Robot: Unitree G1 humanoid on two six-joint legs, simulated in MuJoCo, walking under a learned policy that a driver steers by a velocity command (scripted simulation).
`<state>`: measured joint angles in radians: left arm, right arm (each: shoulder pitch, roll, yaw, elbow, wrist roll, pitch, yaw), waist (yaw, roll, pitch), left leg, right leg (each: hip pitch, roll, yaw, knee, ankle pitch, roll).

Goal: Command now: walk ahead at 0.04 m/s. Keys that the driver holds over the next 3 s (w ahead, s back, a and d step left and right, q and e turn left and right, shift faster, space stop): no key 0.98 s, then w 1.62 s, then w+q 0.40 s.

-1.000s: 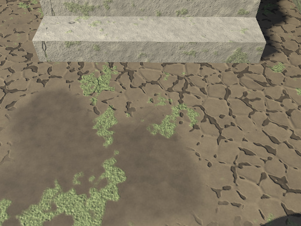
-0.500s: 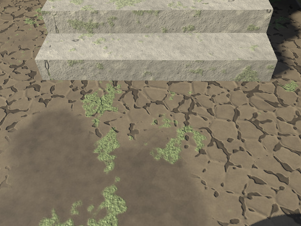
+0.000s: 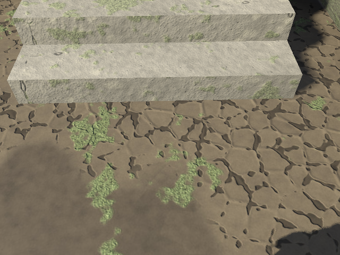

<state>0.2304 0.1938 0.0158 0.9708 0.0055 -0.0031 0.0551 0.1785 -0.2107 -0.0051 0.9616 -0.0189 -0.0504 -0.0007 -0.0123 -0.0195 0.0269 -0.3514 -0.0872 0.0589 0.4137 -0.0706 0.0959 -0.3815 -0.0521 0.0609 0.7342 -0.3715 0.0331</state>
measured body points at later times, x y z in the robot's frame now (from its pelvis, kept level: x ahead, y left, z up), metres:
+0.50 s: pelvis +0.06 -0.03 +0.00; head +0.08 -0.03 +0.45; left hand +0.05 +0.19 -0.15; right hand +0.11 -0.27 -0.15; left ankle +0.09 +0.07 -0.73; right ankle +0.03 -0.14 -0.73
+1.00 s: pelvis +0.07 -0.03 +0.00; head +0.08 -0.03 +0.45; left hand +0.05 +0.20 -0.15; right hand +0.12 -0.26 -0.15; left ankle +0.09 +0.07 -0.73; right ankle +0.03 -0.14 -0.73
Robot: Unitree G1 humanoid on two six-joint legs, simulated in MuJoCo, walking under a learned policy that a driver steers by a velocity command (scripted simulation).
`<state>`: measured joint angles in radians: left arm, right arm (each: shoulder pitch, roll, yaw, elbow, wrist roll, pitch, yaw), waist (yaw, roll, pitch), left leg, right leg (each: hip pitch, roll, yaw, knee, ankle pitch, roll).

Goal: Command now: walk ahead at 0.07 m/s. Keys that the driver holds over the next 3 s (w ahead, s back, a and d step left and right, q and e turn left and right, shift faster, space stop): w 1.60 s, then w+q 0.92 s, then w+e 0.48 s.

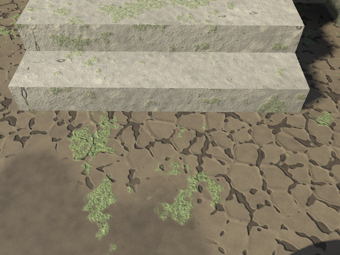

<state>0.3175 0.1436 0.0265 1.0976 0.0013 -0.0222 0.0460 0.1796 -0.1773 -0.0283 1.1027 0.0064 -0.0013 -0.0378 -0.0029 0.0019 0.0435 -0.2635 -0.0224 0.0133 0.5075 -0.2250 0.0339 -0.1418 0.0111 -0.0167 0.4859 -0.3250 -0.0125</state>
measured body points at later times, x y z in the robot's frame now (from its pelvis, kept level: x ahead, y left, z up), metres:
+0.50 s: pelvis +0.11 -0.03 +0.00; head +0.12 -0.04 +0.45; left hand +0.01 +0.19 -0.14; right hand +0.25 -0.28 -0.13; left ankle +0.17 +0.09 -0.63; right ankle -0.04 -0.11 -0.74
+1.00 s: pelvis +0.38 -0.01 +0.01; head +0.39 -0.01 +0.46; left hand +0.53 +0.25 -0.10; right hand +0.37 -0.27 -0.14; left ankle +0.38 +0.07 -0.74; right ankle +0.48 -0.19 -0.66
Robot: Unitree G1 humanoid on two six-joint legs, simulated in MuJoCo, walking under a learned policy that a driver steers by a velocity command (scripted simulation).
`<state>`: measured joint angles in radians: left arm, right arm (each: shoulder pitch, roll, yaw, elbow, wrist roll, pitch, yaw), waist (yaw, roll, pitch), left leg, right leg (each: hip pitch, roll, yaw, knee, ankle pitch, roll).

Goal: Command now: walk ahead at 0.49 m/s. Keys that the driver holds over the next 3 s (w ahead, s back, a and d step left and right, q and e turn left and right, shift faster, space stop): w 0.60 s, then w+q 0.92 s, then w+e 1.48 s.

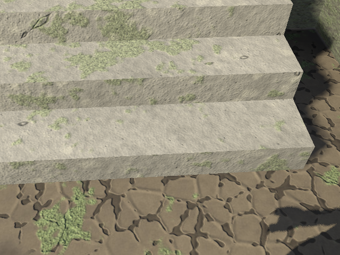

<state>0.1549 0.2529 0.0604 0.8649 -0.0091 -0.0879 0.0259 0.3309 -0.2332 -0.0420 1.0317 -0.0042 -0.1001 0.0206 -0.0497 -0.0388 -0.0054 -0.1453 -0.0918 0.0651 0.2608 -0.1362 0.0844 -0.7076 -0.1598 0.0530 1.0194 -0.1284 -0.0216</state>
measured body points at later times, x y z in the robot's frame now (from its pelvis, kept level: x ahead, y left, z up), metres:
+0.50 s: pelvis +0.27 -0.09 +0.00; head +0.29 -0.10 +0.45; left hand +0.27 +0.17 -0.13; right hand +0.35 -0.34 -0.14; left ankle +0.29 +0.06 -0.67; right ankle +0.27 -0.17 -0.75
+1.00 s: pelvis +0.51 -0.02 +0.00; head +0.54 +0.01 +0.45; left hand +0.59 +0.25 -0.14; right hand +0.59 -0.28 -0.13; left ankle +0.53 +0.03 -0.75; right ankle +0.54 -0.17 -0.67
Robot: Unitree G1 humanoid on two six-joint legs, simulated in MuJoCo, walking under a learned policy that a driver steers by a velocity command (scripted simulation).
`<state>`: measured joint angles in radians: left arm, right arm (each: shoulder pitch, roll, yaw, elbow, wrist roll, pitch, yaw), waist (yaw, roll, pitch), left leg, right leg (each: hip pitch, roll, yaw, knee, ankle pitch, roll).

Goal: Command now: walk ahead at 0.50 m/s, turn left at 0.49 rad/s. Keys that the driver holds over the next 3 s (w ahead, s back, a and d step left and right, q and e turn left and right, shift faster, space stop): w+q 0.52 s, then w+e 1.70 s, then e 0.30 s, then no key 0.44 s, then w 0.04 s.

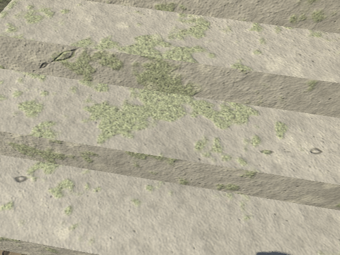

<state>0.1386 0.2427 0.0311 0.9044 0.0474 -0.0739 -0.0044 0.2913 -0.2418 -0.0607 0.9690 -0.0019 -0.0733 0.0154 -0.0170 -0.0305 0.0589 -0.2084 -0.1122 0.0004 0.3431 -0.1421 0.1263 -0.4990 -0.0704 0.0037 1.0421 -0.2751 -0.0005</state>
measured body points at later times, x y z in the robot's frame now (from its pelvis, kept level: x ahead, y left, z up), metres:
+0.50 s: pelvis +0.27 -0.06 +0.01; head +0.33 -0.06 +0.45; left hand +0.53 +0.16 -0.01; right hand +0.25 -0.35 -0.13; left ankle +0.03 +0.04 -0.71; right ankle +0.46 -0.14 -0.58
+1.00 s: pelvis +0.55 +0.02 +0.15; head +0.56 +0.02 +0.60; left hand +0.36 +0.13 +0.01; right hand +0.84 -0.06 +0.08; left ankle +0.68 +0.19 -0.32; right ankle +0.45 -0.15 -0.58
